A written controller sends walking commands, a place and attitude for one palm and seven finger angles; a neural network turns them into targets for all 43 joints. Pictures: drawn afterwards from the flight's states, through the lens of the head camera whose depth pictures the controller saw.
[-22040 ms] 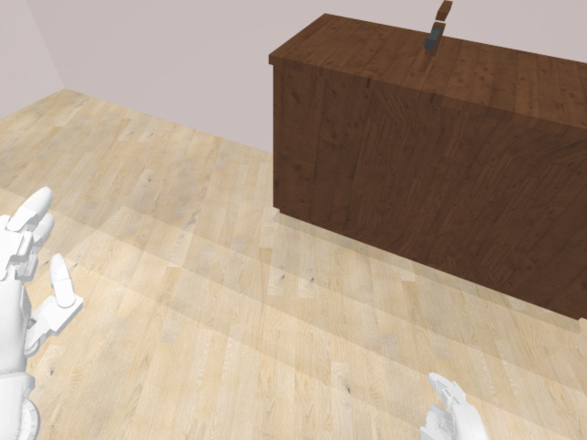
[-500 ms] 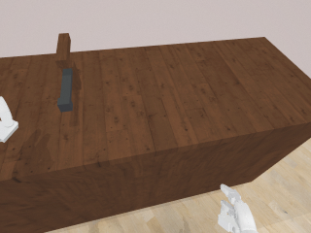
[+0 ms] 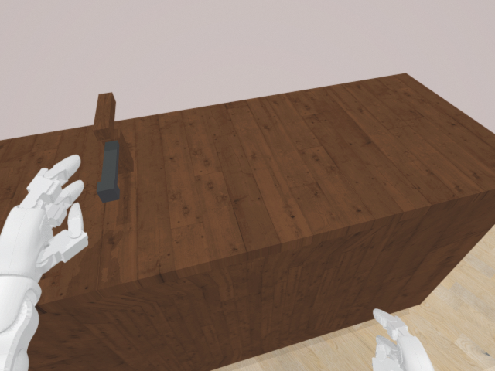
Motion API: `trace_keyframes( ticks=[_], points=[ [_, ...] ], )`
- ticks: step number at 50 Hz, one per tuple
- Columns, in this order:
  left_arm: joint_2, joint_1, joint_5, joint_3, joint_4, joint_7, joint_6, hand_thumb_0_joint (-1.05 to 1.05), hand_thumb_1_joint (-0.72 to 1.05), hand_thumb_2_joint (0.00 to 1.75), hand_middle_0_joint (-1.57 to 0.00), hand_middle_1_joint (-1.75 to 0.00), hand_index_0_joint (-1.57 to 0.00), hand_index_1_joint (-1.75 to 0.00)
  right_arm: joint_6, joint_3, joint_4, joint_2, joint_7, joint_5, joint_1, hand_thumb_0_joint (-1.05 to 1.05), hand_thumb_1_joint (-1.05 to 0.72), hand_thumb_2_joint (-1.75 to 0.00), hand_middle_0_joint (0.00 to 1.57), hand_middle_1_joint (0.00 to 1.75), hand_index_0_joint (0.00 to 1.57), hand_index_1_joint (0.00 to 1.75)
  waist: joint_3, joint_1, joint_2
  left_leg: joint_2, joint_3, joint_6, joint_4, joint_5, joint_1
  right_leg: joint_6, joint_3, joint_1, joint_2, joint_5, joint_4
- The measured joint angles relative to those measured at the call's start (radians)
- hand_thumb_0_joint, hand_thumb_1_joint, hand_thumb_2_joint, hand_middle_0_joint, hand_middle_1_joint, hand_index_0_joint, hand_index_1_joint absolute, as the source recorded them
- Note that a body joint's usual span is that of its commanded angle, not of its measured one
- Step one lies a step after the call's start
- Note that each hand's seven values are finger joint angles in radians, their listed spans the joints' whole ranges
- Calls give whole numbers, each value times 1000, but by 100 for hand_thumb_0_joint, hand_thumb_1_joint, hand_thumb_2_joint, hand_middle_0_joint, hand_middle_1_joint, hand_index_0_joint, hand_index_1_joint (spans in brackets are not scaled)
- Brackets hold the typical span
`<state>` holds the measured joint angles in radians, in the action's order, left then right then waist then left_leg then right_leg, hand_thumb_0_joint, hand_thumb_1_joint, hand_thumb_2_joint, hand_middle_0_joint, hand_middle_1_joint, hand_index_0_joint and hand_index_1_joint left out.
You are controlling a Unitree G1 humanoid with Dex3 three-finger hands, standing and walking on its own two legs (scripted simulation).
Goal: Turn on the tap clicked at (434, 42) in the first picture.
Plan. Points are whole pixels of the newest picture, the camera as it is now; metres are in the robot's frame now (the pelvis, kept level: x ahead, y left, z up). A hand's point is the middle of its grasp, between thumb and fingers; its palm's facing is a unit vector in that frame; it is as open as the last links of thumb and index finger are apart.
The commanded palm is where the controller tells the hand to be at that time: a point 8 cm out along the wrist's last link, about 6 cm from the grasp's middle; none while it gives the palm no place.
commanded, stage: turn the palm inward beside the body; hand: left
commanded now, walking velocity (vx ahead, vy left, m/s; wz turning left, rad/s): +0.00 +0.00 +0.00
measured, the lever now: (108, 190) +0.37 +0.28 +0.11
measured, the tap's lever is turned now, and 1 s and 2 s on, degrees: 0 0 0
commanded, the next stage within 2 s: reach beside the lever's end, fingers flat in 1.96 s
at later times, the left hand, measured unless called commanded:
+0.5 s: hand (111, 255) +0.22 +0.19 +0.15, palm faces +0.36 -0.89 -0.29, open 7.4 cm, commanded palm +0.15 +0.25 +0.18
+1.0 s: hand (74, 270) +0.19 +0.22 +0.17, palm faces +0.46 -0.87 -0.20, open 7.4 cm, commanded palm +0.14 +0.26 +0.17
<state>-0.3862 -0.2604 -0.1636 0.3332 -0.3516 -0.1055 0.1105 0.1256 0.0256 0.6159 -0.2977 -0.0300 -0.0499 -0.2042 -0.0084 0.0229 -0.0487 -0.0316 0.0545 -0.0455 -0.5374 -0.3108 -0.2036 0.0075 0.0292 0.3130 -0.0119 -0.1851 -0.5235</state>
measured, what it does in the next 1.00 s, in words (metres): stands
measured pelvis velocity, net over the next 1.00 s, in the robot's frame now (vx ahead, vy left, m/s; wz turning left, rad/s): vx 0.02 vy -0.02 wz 0.06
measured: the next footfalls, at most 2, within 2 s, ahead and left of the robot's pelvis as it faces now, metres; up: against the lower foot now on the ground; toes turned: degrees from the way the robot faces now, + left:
none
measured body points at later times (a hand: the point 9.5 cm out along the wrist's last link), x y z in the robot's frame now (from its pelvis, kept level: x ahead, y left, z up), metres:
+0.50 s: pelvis +0.01 -0.05 -0.01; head +0.00 -0.07 +0.44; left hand +0.20 +0.24 +0.17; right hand +0.22 -0.26 -0.09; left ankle -0.01 +0.09 -0.73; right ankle +0.06 -0.12 -0.73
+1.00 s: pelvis +0.02 -0.02 -0.01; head -0.01 -0.05 +0.44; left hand +0.16 +0.26 +0.18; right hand +0.23 -0.22 -0.07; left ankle -0.01 +0.09 -0.73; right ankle +0.06 -0.12 -0.73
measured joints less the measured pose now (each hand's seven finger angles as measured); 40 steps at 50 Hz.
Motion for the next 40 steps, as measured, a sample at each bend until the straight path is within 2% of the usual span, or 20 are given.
trace_keyframes(
  ticks=[3, 5, 8, 11, 13, 15, 18, 20, 22, 24, 30, 35, 40],
  points=[
    [46, -140, 41, -126, -63, 48, -35, 1, 90, 90, -20, -30, -20, -30, 8, -1, -39, 32, 4, 22, 34, 1, -91, -90, 20, 30, 20, 30, -4, -4, 28, -5, 7, 5, -23, -7, -26, 5, -7, 43, -5, -24, -54],
    [42, -200, 58, -158, -106, 114, -99, 1, 89, 90, -21, -30, -21, -30, 20, 0, -52, 63, 12, 33, 38, 1, -91, -90, 20, 30, 20, 30, -8, 16, 60, 3, 9, 17, -39, -15, -39, 16, -9, 62, 2, -34, -79],
    [37, -222, 84, -136, -148, 226, -206, 2, 88, 90, -22, -31, -22, -30, 45, 0, -48, 91, 18, 39, 29, 1, -91, -90, 20, 30, 20, 30, -16, 51, 76, 22, -11, 37, -68, -28, -53, 35, 13, 62, 17, -43, -88],
    [27, -147, 106, -62, -130, 291, -248, 2, 88, 90, -22, -31, -22, -30, 43, 11, -17, 91, 25, 41, 32, 1, -91, -90, 20, 30, 20, 30, -20, 68, 58, 31, -48, 47, -96, -38, -67, 46, 52, 53, 22, -52, -91],
    [22, -75, 93, -22, -90, 282, -218, 2, 88, 90, -21, -31, -22, -30, 27, 24, 9, 82, 37, 38, 43, 1, -91, -90, 20, 30, 20, 30, -18, 70, 37, 32, -72, 52, -101, -37, -67, 51, 75, 39, 21, -54, -83],
    [18, -17, 68, -9, -42, 240, -147, 1, 89, 90, -21, -30, -21, -30, 6, 37, 30, 70, 53, 26, 57, 1, -91, -90, 20, 30, 21, 30, -12, 67, 11, 33, -88, 53, -93, -31, -57, 52, 90, 21, 22, -50, -68],
    [9, 17, 30, -34, -1, 164, -12, 1, 89, 90, -20, -30, -20, -30, -15, 39, 42, 60, 79, 9, 69, 1, -91, -90, 20, 30, 21, 30, -9, 59, -20, 39, -92, 54, -75, -24, -43, 50, 95, 4, 28, -44, -46],
    [7, 0, 12, -55, -3, 137, 36, 1, 89, 90, -20, -30, -20, -30, -17, 34, 42, 58, 88, -1, 79, 1, -91, -90, 20, 30, 21, 30, -9, 47, -30, 44, -86, 58, -71, -24, -41, 48, 89, 6, 34, -44, -44],
    [14, -35, -6, -67, -23, 135, 36, 1, 89, 90, -20, -30, -20, -30, -13, 22, 41, 61, 89, -2, 84, 1, -91, -90, 20, 30, 21, 30, -12, 34, -28, 50, -79, 65, -74, -29, -47, 47, 82, 18, 39, -49, -51],
    [23, -77, -23, -63, -57, 150, 7, 1, 89, 90, -20, -30, -21, -30, -9, 7, 43, 66, 86, 0, 83, 1, -91, -90, 20, 30, 21, 30, -15, 26, -14, 55, -72, 71, -81, -38, -55, 51, 76, 31, 45, -57, -63],
    [37, -184, -16, 1, -154, 232, -88, 1, 89, 90, -21, -31, -21, -30, -2, -27, 43, 47, 74, 9, 37, 1, -91, -90, 20, 30, 20, 30, -45, 32, 19, 61, -69, 73, -105, -71, -67, 68, 74, 49, 50, -86, -94],
    [53, -209, -35, 25, -135, 205, -71, 1, 89, 90, -21, -30, -21, -30, 13, -28, 43, 17, 90, 5, 8, 1, -91, -90, 20, 30, 20, 30, -54, 43, 5, 48, -79, 61, -105, -76, -58, 56, 82, 33, 37, -97, -93],
    [79, -197, -50, -27, -121, 172, -53, 1, 89, 90, -20, -30, -21, -30, 51, -17, 41, 27, 108, -1, 10, 1, -91, -90, 20, 30, 20, 30, -45, 52, 3, 34, -80, 49, -100, -69, -52, 46, 82, 26, 23, -92, -90]
  ],
)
